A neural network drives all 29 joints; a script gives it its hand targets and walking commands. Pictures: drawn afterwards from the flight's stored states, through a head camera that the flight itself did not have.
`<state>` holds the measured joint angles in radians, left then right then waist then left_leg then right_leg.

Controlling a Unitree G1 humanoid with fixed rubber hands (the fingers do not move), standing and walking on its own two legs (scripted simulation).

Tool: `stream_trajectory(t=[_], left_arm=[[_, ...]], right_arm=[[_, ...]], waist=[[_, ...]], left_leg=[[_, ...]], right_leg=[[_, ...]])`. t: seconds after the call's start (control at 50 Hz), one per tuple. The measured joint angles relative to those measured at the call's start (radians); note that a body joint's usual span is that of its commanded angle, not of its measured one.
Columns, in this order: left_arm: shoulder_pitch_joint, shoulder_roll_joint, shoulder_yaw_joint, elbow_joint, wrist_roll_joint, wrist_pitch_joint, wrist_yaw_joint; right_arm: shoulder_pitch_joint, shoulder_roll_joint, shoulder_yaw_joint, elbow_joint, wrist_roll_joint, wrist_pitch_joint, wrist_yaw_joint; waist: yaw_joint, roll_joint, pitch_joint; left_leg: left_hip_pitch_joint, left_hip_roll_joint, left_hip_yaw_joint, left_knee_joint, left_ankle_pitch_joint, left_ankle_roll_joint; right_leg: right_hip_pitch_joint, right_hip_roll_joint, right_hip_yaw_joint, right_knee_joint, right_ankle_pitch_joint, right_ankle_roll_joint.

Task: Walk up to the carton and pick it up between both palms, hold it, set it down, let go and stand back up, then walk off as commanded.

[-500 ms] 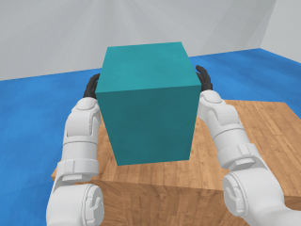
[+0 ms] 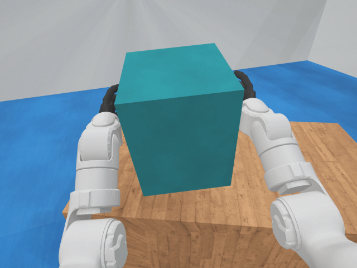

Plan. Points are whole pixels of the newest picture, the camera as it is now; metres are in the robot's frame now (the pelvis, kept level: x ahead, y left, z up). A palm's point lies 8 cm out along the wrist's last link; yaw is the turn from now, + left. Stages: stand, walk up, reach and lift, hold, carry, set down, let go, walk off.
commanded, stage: hold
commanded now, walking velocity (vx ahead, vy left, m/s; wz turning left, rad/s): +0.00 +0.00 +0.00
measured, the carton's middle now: (179, 119) +0.38 -0.02 +0.22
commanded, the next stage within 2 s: none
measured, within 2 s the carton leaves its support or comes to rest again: neither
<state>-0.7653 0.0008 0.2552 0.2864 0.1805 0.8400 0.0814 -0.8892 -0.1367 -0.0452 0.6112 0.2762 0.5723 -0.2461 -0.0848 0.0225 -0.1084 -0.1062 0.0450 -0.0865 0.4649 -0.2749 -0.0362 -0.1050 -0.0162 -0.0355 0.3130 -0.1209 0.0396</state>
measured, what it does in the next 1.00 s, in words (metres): stands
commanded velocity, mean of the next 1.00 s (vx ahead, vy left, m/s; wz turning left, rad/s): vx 0.00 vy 0.00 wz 0.00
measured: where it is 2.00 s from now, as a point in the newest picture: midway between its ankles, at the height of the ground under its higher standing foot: outside the picture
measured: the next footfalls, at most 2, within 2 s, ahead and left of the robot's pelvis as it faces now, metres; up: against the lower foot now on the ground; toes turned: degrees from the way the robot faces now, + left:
none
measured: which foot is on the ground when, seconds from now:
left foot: down 0.00-1.00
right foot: down 0.00-1.00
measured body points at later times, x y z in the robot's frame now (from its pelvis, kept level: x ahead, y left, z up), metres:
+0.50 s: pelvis -0.02 -0.01 +0.00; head -0.11 -0.01 +0.44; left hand +0.37 +0.14 +0.27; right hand +0.37 -0.15 +0.29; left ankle -0.01 +0.14 -0.74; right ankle +0.04 -0.15 -0.74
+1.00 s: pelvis -0.01 -0.02 +0.00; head -0.11 -0.02 +0.44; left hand +0.37 +0.14 +0.27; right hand +0.38 -0.16 +0.29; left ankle -0.01 +0.14 -0.74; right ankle +0.03 -0.15 -0.74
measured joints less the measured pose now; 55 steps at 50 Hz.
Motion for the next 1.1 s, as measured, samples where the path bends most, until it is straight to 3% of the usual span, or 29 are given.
stream_trajectory(t=[0.26,0.54,0.72,1.1], left_arm=[[-0.062,0.016,0.066,0.086,-0.015,-0.002,-0.025],[-0.148,0.06,0.066,0.198,-0.024,0.001,-0.038],[-0.147,0.066,0.056,0.195,-0.027,0.015,-0.038],[-0.113,0.053,0.068,0.13,-0.033,0.045,-0.042]], right_arm=[[-0.067,0.007,0.002,0.05,-0.022,0.049,-0.025],[-0.153,0.007,-0.027,0.149,-0.038,0.062,-0.028],[-0.163,-0.001,-0.014,0.161,-0.019,0.069,-0.032],[-0.133,-0.01,0.026,0.084,0.02,0.119,-0.061]], waist=[[0.025,0.027,-0.029],[0.03,-0.007,-0.062],[0.022,-0.015,-0.073],[0.028,0.024,-0.065]], left_leg=[[-0.003,-0.007,-0.005,-0.023,0.026,-0.005],[-0.047,-0.003,-0.031,-0.024,0.046,-0.021],[-0.058,0.002,-0.043,-0.017,0.042,-0.027],[-0.03,-0.005,-0.045,-0.02,0.03,-0.021]], right_leg=[[-0.018,-0.004,0.004,0.014,0.004,-0.006],[-0.059,0.003,-0.011,0.026,0.009,-0.02],[-0.066,0.01,-0.016,0.031,0.004,-0.026],[-0.037,0.008,-0.006,0.03,-0.011,-0.019]])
